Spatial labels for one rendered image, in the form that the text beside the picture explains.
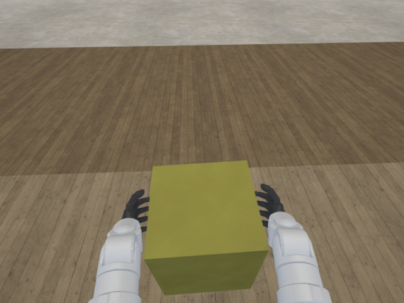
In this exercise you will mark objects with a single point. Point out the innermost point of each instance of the left robot hand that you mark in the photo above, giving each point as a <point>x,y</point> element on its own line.
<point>131,210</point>

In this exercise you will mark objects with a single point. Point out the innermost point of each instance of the right robot hand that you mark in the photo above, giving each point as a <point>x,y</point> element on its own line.
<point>273,205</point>

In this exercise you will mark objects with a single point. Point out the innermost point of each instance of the left robot forearm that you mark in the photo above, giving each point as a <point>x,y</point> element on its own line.
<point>118,272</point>

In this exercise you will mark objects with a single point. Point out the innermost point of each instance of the carton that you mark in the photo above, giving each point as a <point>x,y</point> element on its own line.
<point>204,230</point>

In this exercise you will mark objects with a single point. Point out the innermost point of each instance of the right robot forearm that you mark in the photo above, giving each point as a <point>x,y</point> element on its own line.
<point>297,270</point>

